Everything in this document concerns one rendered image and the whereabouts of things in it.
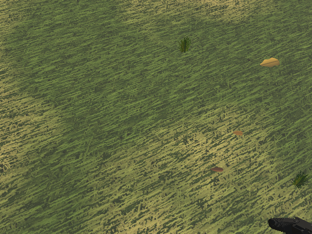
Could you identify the robot right hand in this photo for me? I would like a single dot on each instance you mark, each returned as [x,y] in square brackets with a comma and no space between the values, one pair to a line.
[290,225]

